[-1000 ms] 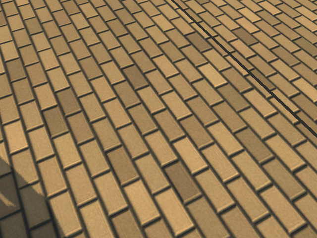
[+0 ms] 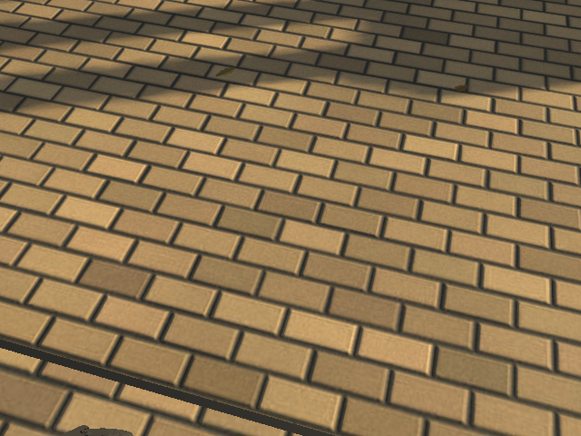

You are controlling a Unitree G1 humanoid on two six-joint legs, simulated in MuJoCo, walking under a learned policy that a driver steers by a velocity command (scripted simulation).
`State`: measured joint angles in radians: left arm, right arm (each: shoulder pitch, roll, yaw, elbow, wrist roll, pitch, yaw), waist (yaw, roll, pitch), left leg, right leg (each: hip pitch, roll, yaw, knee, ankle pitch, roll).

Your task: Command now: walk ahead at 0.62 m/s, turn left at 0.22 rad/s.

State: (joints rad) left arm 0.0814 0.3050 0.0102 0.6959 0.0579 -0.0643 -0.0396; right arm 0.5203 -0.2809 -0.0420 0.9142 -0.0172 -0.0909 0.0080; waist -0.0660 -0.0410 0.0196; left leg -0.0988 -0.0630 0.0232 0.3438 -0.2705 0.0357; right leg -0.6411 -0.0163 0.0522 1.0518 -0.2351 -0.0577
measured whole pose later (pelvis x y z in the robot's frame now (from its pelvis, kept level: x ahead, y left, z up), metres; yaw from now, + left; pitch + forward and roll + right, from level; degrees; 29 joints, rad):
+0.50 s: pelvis +0.25 +0.06 -0.01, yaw +22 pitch +1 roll -3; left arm 0.21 0.37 0.10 0.68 0.07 -0.12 0.06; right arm 0.16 -0.34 -0.04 0.68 -0.03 -0.11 0.12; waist 0.06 0.05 0.00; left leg -0.43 0.04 0.03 0.61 -0.09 0.05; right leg -0.15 -0.13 -0.24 0.46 -0.29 0.08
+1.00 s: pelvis +0.32 +0.08 -0.01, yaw +41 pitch +2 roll +0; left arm 0.25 0.28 -0.01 0.74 0.01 -0.05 -0.04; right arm 0.16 -0.28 -0.01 0.62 0.01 -0.04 0.08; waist 0.03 0.02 -0.01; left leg -0.34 -0.14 -0.23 0.54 -0.22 0.00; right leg -0.29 0.04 0.03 0.52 -0.26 -0.02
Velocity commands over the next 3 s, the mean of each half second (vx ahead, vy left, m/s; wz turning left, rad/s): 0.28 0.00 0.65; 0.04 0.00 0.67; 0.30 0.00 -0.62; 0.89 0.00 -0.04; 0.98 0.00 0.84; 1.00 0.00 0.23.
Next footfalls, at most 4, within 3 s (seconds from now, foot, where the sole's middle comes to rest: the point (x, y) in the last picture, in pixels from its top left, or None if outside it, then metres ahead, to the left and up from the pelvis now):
0.12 right None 0.31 -0.10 -0.78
0.50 left None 0.32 0.20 -0.78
0.92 right None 0.43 0.03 -0.78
1.34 left None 0.27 0.21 -0.78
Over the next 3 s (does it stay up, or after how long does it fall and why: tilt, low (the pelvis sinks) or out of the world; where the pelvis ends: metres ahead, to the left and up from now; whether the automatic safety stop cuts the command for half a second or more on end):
stays up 1.50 0.67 -0.11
